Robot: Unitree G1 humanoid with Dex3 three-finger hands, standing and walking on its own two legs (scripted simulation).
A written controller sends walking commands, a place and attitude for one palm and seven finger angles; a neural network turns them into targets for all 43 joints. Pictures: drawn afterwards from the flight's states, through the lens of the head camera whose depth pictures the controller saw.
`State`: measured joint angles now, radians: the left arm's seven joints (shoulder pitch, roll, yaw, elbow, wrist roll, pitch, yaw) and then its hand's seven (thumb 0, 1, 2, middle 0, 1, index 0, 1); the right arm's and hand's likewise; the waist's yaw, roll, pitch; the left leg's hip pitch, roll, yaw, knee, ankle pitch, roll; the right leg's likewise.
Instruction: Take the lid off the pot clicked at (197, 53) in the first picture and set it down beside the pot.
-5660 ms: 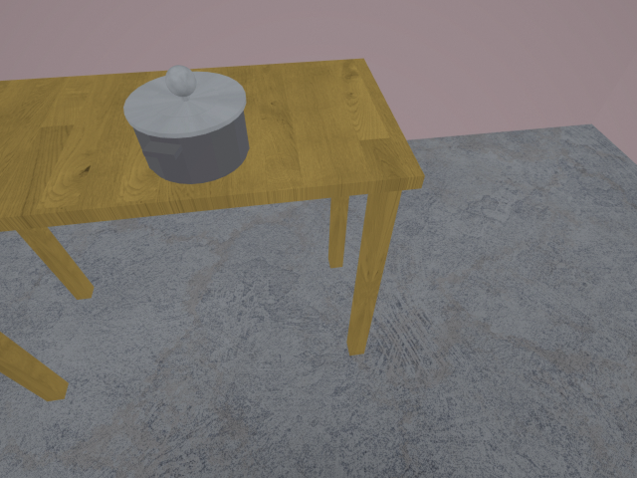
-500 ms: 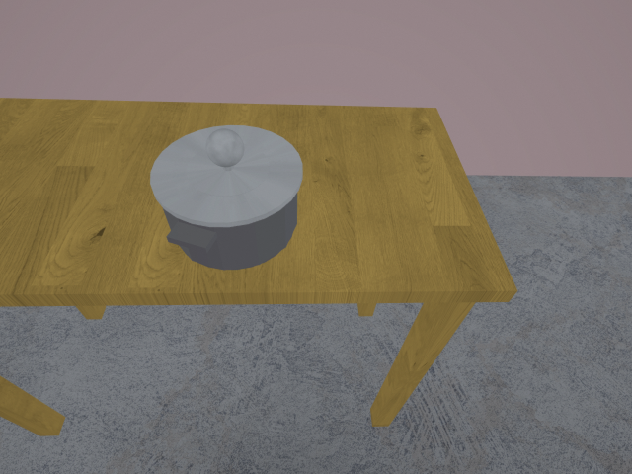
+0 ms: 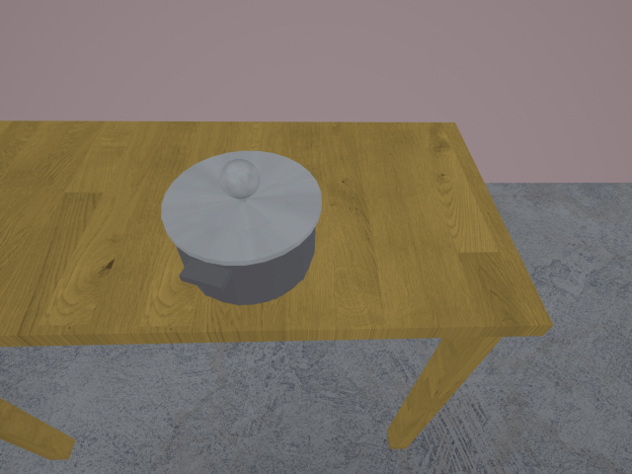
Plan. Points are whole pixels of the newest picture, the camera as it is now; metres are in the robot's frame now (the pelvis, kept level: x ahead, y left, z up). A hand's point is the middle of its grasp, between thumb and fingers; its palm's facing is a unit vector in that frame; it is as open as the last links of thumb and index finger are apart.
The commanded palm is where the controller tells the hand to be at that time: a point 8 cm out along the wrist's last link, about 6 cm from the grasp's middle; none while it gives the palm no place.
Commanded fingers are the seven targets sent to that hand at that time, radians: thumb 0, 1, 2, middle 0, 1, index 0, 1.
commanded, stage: come to a stop and stand still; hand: left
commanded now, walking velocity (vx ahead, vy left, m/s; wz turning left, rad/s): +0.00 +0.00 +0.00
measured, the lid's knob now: (239, 179) +0.40 +0.12 +0.18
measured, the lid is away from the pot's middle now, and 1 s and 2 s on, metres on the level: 0.00 0.00 0.00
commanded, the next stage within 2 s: look again from close up in 0.12 s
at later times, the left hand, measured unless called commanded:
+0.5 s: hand out of the picture +0.01 +0.18 -0.17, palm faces +0.02 -0.98 -0.20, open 7.4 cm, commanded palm none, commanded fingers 0.00 0.90 0.90 -0.20 -0.30 -0.20 -0.30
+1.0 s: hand out of the picture -0.01 +0.16 -0.17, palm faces +0.03 -0.98 -0.18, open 7.4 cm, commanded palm none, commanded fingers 0.00 0.90 0.90 -0.20 -0.30 -0.20 -0.30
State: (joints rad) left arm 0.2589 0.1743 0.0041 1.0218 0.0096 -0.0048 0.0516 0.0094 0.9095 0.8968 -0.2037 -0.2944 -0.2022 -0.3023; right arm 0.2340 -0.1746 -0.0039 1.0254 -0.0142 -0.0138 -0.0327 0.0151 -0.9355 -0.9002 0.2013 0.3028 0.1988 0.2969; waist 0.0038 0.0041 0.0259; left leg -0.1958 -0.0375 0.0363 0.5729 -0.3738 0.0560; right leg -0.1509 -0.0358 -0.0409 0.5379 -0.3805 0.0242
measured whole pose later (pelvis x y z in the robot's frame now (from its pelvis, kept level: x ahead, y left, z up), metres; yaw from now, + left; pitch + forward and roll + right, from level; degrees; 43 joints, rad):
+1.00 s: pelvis -0.02 +0.00 +0.01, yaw +0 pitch -1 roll +0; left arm 0.27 0.15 0.00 1.08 0.01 0.01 0.04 0.01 0.91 0.90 -0.20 -0.29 -0.20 -0.30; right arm 0.27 -0.14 0.00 1.11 -0.01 -0.02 -0.04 0.02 -0.93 -0.90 0.20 0.30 0.20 0.30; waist 0.01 -0.01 0.07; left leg -0.16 -0.04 0.04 0.46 -0.29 0.05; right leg -0.12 -0.04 -0.04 0.45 -0.31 0.02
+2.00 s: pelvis -0.04 -0.02 +0.01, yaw +4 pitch -1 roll +0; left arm 0.26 0.16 0.01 1.05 0.01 0.01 0.04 0.01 0.91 0.90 -0.20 -0.29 -0.20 -0.30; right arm 0.24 -0.15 -0.01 1.09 -0.01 0.00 -0.04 0.02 -0.95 -0.90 0.20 0.30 0.20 0.30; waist 0.02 -0.02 0.08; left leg -0.18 -0.01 0.04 0.48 -0.29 0.03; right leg -0.15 -0.04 -0.12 0.47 -0.30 0.00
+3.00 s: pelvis -0.04 -0.02 +0.01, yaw +3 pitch -1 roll +0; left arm 0.28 0.16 -0.01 1.05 0.01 0.01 0.03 0.01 0.91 0.90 -0.20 -0.29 -0.20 -0.30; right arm 0.25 -0.17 0.00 1.06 -0.01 -0.01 -0.03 0.01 -0.93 -0.90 0.20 0.30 0.20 0.30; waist 0.01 -0.01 0.05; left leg -0.19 -0.02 0.06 0.50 -0.30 0.04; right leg -0.18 -0.04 -0.10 0.50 -0.31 0.00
